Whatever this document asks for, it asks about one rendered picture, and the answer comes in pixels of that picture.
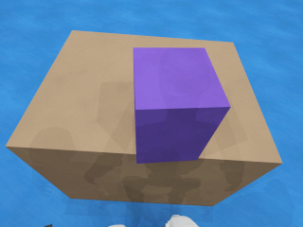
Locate pedestal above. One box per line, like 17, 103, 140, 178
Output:
5, 30, 283, 207

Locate right robot thigh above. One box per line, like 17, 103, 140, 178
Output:
165, 216, 199, 227

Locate carton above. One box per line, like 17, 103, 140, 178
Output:
133, 47, 231, 164

